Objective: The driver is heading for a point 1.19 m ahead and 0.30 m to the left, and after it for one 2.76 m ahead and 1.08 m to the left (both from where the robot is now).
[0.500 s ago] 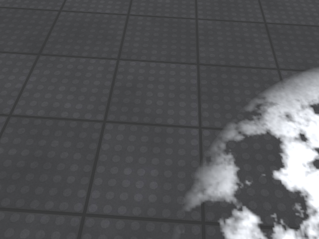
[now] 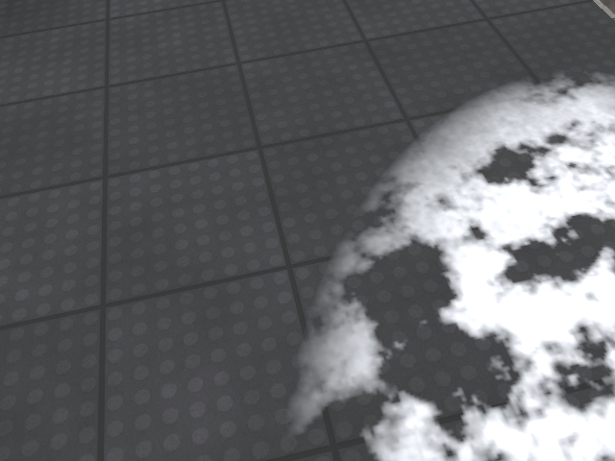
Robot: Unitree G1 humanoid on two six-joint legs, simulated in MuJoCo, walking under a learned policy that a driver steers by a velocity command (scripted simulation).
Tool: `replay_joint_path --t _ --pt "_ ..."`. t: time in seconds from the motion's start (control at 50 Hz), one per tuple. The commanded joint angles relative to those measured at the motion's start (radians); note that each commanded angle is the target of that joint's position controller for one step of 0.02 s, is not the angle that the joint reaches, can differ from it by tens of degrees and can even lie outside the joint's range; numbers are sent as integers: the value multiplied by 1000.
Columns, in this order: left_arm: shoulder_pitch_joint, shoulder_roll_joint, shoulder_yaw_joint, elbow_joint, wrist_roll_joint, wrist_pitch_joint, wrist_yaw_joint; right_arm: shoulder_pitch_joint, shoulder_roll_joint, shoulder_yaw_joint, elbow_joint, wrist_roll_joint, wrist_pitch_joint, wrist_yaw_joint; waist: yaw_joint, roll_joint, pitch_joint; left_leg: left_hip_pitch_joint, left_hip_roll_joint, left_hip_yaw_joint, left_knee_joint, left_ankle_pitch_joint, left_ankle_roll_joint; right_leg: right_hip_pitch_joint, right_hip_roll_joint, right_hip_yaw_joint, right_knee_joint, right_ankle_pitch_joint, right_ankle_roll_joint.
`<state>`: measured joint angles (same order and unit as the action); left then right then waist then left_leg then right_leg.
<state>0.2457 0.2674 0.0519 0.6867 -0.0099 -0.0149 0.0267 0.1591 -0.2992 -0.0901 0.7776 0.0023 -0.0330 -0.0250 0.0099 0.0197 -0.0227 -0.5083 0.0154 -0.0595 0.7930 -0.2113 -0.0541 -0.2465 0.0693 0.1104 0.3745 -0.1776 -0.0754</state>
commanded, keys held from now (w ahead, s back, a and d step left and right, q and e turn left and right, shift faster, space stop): w+q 0.78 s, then w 0.22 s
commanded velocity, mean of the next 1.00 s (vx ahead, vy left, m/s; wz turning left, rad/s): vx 0.44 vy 0.00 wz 0.34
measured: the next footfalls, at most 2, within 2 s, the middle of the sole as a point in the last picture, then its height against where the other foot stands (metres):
left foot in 0.28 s outside the picture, level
right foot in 0.74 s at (326, 456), level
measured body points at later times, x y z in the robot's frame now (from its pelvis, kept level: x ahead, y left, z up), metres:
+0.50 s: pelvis +0.17 +0.09 +0.00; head +0.19 +0.12 +0.45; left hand +0.28 +0.38 -0.10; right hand +0.26 -0.17 -0.11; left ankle +0.10 +0.16 -0.75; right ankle +0.27 -0.06 -0.68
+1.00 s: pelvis +0.44 +0.14 +0.00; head +0.46 +0.15 +0.44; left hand +0.37 +0.42 -0.12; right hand +0.71 -0.02 -0.09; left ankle +0.45 +0.31 -0.69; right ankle +0.47 +0.03 -0.75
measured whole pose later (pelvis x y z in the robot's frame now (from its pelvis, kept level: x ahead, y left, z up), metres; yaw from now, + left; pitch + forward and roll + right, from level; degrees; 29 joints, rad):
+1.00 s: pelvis +0.44 +0.14 +0.00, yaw +25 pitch +1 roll -2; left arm 0.33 0.28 0.07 0.80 0.00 -0.10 -0.02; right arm 0.17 -0.31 -0.05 0.66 0.01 -0.04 0.00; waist 0.06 0.05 0.03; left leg -0.62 0.09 -0.06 0.95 -0.26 0.01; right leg -0.14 0.04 -0.06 0.30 -0.19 -0.02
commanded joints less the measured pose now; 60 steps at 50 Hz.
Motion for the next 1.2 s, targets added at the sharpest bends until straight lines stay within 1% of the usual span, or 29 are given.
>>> replay_joint_path --t 0.02,0.18,0.26,0.28,0.3,0.32,0.34,0.36,0.38,0.42,0.46,0.56,0.66,0.7,0.72,0.74,0.76,0.78,0.8,0.82,0.84,0.86,0.9,0.98,1.04,1.12,1.16,1.18,1.2 --pt "39 175 46 -35 5 -27 -2 -97 -58 -3 -82 5 -47 21 53 -163 -15 -84 20 13 -122 21 11 149 -274 273 -180 -211 -151" --pt "67 195 48 2 -1 -45 -30 -123 -63 20 -118 29 -73 50 73 -129 50 -14 28 58 -226 -43 109 145 -317 242 -185 -240 -152" --pt "36 168 38 3 -2 -44 -39 32 -78 16 -76 25 -66 51 -22 -90 -4 292 -19 96 -317 5 156 30 -253 106 -39 -66 -90" --pt "6 132 25 -11 8 -51 -37 149 -122 -1 -53 29 -64 42 -77 -39 -56 453 41 -2 -340 -11 194 -58 -195 21 135 43 -41" --pt "-9 83 8 -68 21 -74 -35 261 -250 -34 -40 24 -59 36 -87 210 -116 678 232 -360 -426 -80 322 -328 -46 -146 494 -23 53" --pt "-56 121 14 -88 13 -99 -33 322 -237 -35 -37 25 -60 46 -131 268 -97 765 329 -641 -540 -173 415 -580 -9 -77 696 -346 81" --pt "-56 167 25 -87 -12 -115 -42 283 -184 -17 -51 17 -63 47 -106 170 -27 743 327 -605 -547 -224 393 -674 -69 -24 788 -320 63" --pt "-61 161 23 -77 -15 -121 -48 241 -150 -7 -74 9 -61 48 -87 103 7 688 284 -514 -547 -189 364 -673 -103 -26 791 -238 54" --pt "-80 153 23 -76 8 -121 -50 205 -124 3 -90 8 -55 49 -72 25 45 620 243 -438 -566 -115 335 -657 -123 -37 742 -166 54" --pt "-80 141 27 -86 27 -118 -53 165 -121 9 -110 10 -46 43 -33 52 52 511 202 -358 -588 90 326 -561 -144 -44 638 -91 78" --pt "-99 117 23 -87 29 -111 -52 164 -134 5 -110 9 -42 30 -25 55 43 455 157 -274 -595 240 316 -507 -123 -75 557 -14 107" --pt "-285 63 1 -129 16 -112 -56 242 -151 -3 -72 22 -33 5 -81 75 63 329 86 -194 -570 305 256 -329 -49 -101 219 245 123" --pt "-333 112 20 -145 2 -121 -64 275 -152 -9 -48 34 -19 -7 -69 94 65 438 145 -311 -491 293 227 -261 -42 -46 101 219 83" --pt "-245 147 39 -127 1 -125 -57 253 -154 -14 -56 27 -9 -7 -19 117 16 466 136 -319 -387 491 206 -132 -29 -69 82 133 46" --pt "-128 174 55 -103 5 -127 -48 226 -140 -8 -70 22 -7 -2 47 110 -71 434 86 -285 -244 581 177 52 -49 -75 55 166 10" --pt "50 222 69 -87 22 -125 -36 194 -99 9 -106 6 -8 4 127 59 -239 283 31 -252 15 444 148 362 -196 58 111 133 -62" --pt "147 287 83 -55 33 -113 -36 361 12 43 -116 19 -18 9 66 -256 -416 -96 -122 -152 382 -227 79 758 -472 511 83 15 -232" --pt "143 199 66 -55 12 -108 -40 384 -77 33 -101 41 -22 9 69 -288 -411 -217 -63 -159 539 -364 69 721 -517 688 -6 -177 -241" --pt "88 132 48 -62 7 -101 -34 271 -146 12 -105 47 -20 10 91 -169 -228 -261 -16 -138 565 -278 63 566 -458 522 -41 -200 -191" --pt "42 115 40 -54 13 -93 -34 194 -143 13 -122 33 -19 8 76 -76 -115 -237 22 -96 533 -198 61 408 -408 385 -62 -108 -158" --pt "13 106 35 -38 19 -90 -38 140 -123 14 -139 16 -22 11 53 -49 -32 -210 44 -82 484 -164 61 271 -365 304 -96 -11 -149" --pt "-8 90 27 -31 28 -93 -41 130 -102 13 -143 15 -20 16 23 -58 8 -165 66 -79 445 -143 68 180 -323 227 -136 34 -135" --pt "-24 95 32 -10 18 -102 -46 162 -55 26 -138 26 -12 23 -13 -112 26 -115 81 -59 362 -151 64 96 -312 162 -187 90 -162" --pt "-21 155 47 28 0 -109 -49 62 -20 49 -164 1 -21 35 -9 -82 48 -103 108 -12 111 0 58 59 -302 38 -237 190 -169" --pt "7 181 50 47 -14 -98 -50 -40 -24 56 -182 6 -39 49 30 -77 59 -22 80 30 -76 151 60 38 -265 -30 -232 189 -137" --pt "86 218 55 83 -30 -75 -49 -132 -66 41 -226 16 -54 59 44 -87 72 26 44 32 -220 148 72 113 -307 29 -177 135 -106" --pt "86 225 53 93 -28 -62 -44 -67 -92 22 -211 14 -59 58 -11 -92 44 160 16 54 -289 134 91 115 -302 35 -92 169 -73" --pt "96 198 42 96 -22 -60 -42 39 -129 0 -180 9 -58 49 -63 -78 -18 324 1 66 -308 115 111 85 -256 2 38 261 -44" --pt "89 140 18 79 -6 -64 -42 196 -190 -23 -159 -6 -56 36 -139 -23 -137 561 123 -46 -296 110 160 -41 -193 -52 293 161 1"
Keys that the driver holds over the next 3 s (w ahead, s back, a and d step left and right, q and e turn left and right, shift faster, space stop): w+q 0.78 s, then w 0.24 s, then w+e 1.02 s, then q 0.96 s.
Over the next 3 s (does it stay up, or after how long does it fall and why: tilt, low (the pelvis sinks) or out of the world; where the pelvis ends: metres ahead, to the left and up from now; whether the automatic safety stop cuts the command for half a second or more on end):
stays up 1.16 0.30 -0.01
